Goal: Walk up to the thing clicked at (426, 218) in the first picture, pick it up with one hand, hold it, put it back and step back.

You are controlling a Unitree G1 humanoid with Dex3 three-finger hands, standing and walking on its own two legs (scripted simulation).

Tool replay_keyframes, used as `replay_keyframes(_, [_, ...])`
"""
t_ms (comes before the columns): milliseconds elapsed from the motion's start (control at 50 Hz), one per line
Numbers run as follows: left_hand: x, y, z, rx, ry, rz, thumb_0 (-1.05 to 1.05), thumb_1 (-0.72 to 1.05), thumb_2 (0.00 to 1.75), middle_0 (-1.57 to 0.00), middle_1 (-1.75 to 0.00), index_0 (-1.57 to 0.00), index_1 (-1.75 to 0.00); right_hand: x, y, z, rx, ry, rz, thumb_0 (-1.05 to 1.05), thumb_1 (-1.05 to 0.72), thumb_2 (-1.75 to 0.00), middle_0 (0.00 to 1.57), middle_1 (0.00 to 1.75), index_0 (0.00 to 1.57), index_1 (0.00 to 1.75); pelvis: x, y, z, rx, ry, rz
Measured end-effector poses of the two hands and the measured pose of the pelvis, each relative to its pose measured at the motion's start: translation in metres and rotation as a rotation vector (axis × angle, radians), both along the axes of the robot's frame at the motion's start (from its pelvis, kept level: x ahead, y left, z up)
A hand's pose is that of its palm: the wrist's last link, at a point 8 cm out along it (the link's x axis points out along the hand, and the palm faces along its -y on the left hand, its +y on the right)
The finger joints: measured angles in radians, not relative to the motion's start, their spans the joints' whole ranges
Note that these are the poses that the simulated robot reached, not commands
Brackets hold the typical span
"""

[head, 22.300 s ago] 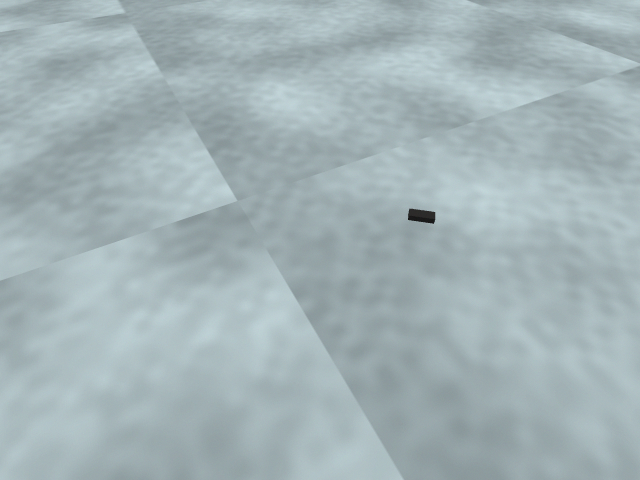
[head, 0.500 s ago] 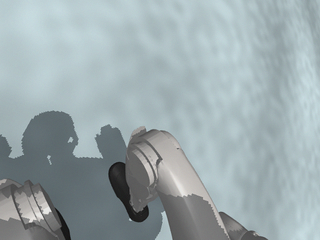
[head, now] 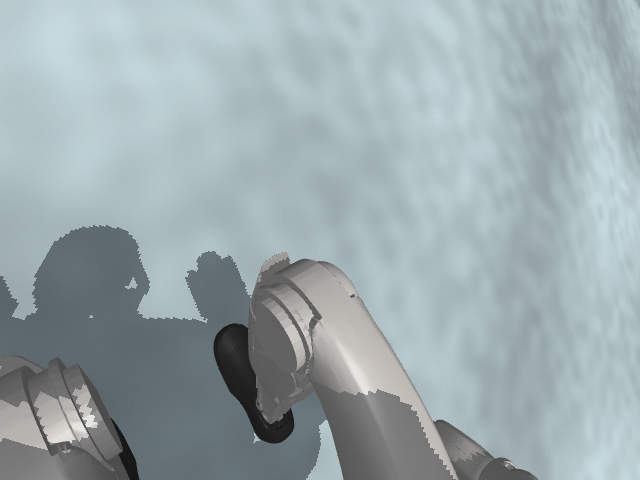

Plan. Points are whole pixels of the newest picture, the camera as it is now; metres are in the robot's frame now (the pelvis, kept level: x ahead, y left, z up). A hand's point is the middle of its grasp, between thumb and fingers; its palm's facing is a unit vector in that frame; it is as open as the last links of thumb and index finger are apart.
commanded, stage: close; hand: left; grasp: from above
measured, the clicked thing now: out of the picture +0.46 +0.34 -0.30
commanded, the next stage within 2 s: settle in 1.00 s
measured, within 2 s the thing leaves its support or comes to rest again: leaves its support in 1.42 s
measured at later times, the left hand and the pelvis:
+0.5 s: hand out of the picture +0.46 +0.33 -0.27, palm faces -0.42 -0.18 -0.89, open 9.0 cm; pelvis +0.00 +0.00 +0.00, yaw +0 degrees
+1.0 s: hand out of the picture +0.46 +0.33 -0.26, palm faces -0.42 -0.17 -0.89, open 7.9 cm; pelvis +0.00 +0.00 +0.00, yaw +0 degrees
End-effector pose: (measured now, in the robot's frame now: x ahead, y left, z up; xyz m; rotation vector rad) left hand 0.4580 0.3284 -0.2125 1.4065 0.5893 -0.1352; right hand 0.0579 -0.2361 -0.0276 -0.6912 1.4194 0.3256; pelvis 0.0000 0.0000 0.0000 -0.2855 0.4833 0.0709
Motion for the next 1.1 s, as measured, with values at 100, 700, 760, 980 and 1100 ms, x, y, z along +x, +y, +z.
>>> replay_keyframes(100, [0.0014, 0.0007, 0.0008, 0.002, -0.003, -0.003, 0.00, -0.01, 0.57, -0.43, -0.70, -0.48, -0.68, 0.0013, -0.0003, 0.0006, -0.002, -0.007, 0.004, 0.00, -0.90, -0.90, 0.20, 0.30, 0.20, 0.30, -0.0005, 0.0001, -0.0003, 0.000, -0.002, 0.001])
replay_keyframes(700, [-0.0002, 0.0029, 0.0059, 0.008, -0.003, -0.007, 0.01, 0.34, 0.34, -0.64, -0.48, -0.74, -0.47, -0.0003, -0.0014, 0.0004, -0.012, -0.004, -0.004, 0.00, -0.90, -0.90, 0.20, 0.30, 0.20, 0.30, -0.0018, -0.0009, 0.0025, 0.000, -0.004, 0.001])
replay_keyframes(760, [-0.0001, 0.0031, 0.0062, 0.011, -0.007, -0.011, 0.01, 0.36, 0.32, -0.67, -0.46, -0.75, -0.44, 0.0005, -0.0014, 0.0006, -0.014, -0.003, 0.000, 0.00, -0.90, -0.90, 0.20, 0.30, 0.20, 0.30, -0.0018, -0.0006, 0.0026, 0.000, -0.004, 0.001])
replay_keyframes(980, [0.0023, 0.0039, 0.0076, 0.015, -0.009, -0.005, 0.02, 0.37, 0.23, -0.77, -0.38, -0.83, -0.35, 0.0042, -0.0006, 0.0028, -0.016, -0.010, 0.007, 0.00, -0.90, -0.90, 0.20, 0.30, 0.20, 0.30, -0.0012, -0.0003, 0.0044, -0.001, 0.001, 0.003])
replay_keyframes(1100, [0.0028, 0.0040, 0.0080, 0.015, -0.007, 0.001, 0.02, 0.38, 0.19, -0.80, -0.34, -0.86, -0.31, 0.0036, -0.0014, 0.0028, -0.017, -0.010, 0.004, 0.00, -0.90, -0.90, 0.20, 0.30, 0.20, 0.30, -0.0014, -0.0007, 0.0042, 0.000, 0.002, 0.003])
